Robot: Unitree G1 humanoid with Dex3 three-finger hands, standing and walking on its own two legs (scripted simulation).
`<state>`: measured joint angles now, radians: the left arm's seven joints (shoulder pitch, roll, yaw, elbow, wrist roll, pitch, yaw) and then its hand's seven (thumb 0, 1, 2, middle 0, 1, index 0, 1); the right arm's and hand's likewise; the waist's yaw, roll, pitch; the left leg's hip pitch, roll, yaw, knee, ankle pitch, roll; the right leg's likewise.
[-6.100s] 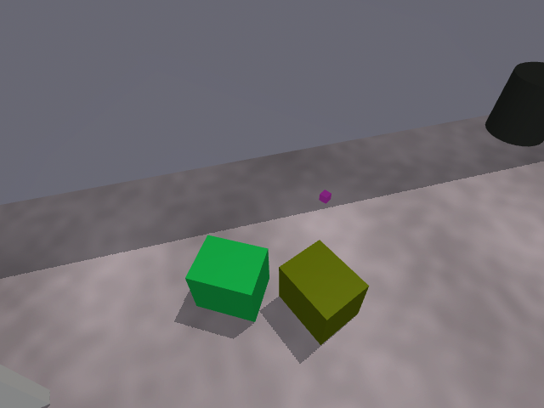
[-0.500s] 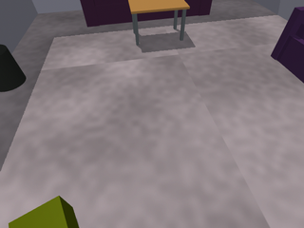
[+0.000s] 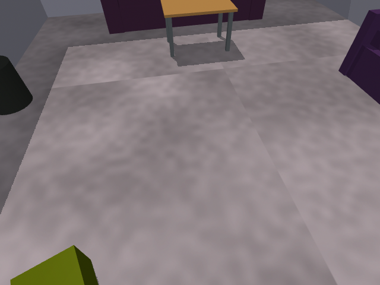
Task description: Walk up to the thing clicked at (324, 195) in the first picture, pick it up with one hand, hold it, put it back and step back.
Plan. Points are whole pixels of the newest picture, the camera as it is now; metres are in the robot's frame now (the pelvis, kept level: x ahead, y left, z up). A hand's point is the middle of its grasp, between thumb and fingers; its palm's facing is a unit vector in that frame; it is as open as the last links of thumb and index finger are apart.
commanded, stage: stand
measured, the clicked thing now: out of the picture +0.39 +1.17 -0.76
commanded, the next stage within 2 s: walk up in 0.38 s
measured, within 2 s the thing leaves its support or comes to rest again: neither
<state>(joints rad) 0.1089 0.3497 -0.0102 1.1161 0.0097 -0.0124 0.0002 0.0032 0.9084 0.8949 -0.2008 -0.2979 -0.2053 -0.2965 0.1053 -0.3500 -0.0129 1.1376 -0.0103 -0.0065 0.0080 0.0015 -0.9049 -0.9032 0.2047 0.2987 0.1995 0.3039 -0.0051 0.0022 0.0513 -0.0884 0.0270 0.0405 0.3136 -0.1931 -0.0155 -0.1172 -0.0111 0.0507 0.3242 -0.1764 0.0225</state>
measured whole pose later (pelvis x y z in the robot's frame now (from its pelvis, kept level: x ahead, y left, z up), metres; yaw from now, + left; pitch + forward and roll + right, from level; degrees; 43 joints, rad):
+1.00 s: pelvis +0.20 -0.06 -0.01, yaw +1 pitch -2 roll -2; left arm 0.32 0.41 0.07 0.99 0.02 -0.09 -0.05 0.01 0.90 0.89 -0.20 -0.30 -0.21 -0.30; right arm 0.21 -0.42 -0.08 0.97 -0.02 -0.02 0.11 0.00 -0.91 -0.90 0.20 0.30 0.20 0.30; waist 0.04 0.05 0.04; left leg -0.56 0.09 -0.05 0.74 -0.15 -0.02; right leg 0.05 0.02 -0.12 0.30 -0.32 -0.02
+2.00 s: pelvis +0.74 -0.02 -0.03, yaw +3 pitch -2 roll -1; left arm 0.36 0.44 0.06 0.90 0.01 -0.08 -0.04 0.01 0.90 0.89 -0.20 -0.30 -0.21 -0.30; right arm 0.20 -0.41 -0.08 0.89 -0.03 -0.05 0.09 0.00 -0.91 -0.90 0.20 0.30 0.20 0.30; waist 0.05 -0.02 0.08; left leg -0.43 0.05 0.06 0.59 -0.13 0.03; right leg -0.06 -0.08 -0.10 0.59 -0.47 0.01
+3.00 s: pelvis +1.09 +0.04 -0.03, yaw +1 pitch -3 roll -2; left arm 0.34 0.44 0.05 0.91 0.01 -0.04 -0.03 0.01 0.91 0.90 -0.20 -0.30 -0.20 -0.30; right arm 0.29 -0.41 -0.08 0.88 -0.02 -0.08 0.06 0.00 -0.91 -0.90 0.20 0.30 0.20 0.30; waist 0.00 -0.04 0.06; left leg -0.37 0.05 0.08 0.66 -0.24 0.04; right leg -0.29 -0.04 0.01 0.95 -0.47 -0.04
